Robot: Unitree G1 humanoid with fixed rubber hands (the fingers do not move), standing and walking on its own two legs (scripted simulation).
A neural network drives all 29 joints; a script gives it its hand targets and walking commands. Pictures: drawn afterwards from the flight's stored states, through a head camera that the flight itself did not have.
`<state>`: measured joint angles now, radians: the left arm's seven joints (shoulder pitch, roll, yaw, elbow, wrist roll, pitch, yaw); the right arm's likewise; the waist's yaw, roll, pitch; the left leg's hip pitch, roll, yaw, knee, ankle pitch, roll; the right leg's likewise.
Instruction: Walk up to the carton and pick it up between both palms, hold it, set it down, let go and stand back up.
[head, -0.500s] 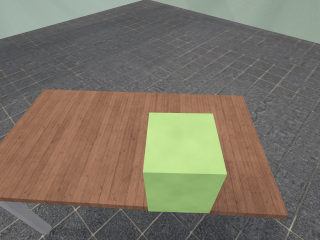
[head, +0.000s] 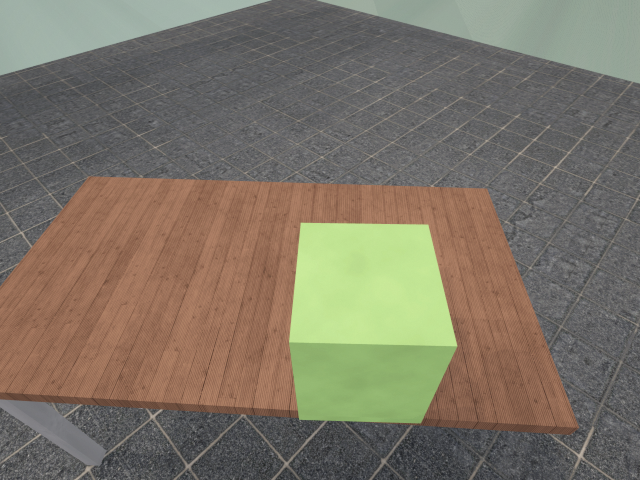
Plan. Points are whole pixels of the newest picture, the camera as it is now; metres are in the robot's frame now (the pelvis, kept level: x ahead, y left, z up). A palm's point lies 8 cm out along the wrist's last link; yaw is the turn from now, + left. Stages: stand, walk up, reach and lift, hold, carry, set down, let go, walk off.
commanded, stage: stand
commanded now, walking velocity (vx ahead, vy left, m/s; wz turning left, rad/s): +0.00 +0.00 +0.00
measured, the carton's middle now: (361, 324) +0.39 -0.04 -0.07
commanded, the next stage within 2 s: none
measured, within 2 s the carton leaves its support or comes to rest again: neither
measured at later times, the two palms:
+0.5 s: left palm out of the picture +0.00 +0.25 -0.14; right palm out of the picture +0.01 -0.25 -0.14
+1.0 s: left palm out of the picture +0.00 +0.25 -0.14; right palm out of the picture +0.02 -0.25 -0.13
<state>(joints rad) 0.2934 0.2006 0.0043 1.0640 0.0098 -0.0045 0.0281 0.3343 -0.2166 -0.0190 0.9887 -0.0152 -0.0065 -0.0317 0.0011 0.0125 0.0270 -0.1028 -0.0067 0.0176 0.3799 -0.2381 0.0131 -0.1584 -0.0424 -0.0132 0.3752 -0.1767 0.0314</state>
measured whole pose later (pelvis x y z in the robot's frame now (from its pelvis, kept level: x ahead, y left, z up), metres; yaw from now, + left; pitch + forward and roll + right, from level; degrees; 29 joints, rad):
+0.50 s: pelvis +0.00 +0.00 +0.00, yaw +0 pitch -2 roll +0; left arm 0.29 0.21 0.00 1.09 0.01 -0.01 0.03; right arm 0.32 -0.22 -0.02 1.00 -0.01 -0.01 -0.03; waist 0.00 0.01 0.04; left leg -0.10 -0.01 0.02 0.38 -0.24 0.02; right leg -0.16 -0.05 -0.01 0.37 -0.18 0.03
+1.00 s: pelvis +0.00 +0.00 +0.00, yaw +0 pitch -2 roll +0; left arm 0.28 0.22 0.00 1.08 0.01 0.00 0.03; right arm 0.31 -0.24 -0.01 0.99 -0.01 -0.01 -0.04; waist 0.01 0.01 0.04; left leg -0.09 -0.01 0.02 0.36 -0.24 0.02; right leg -0.15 -0.05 -0.01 0.37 -0.18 0.04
